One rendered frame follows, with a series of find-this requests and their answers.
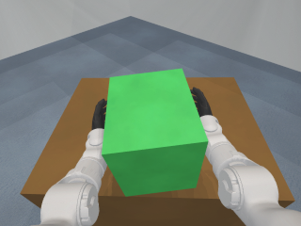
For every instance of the carton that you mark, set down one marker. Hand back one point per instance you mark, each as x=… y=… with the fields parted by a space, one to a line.
x=153 y=137

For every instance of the right robot hand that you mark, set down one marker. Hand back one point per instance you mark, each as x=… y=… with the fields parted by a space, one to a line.
x=201 y=103

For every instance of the pedestal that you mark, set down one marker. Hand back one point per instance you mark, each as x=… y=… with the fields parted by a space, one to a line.
x=199 y=206

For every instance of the robot left forearm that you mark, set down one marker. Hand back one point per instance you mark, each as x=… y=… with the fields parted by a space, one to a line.
x=91 y=166

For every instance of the left robot hand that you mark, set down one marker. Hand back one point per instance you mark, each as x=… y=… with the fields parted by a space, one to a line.
x=98 y=120

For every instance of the robot right forearm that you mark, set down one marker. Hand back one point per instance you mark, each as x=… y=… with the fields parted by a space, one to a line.
x=220 y=152

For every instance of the robot left upper arm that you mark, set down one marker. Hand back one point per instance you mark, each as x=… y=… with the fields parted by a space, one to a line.
x=70 y=204

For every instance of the robot right upper arm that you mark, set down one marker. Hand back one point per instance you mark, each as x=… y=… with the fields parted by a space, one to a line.
x=251 y=192

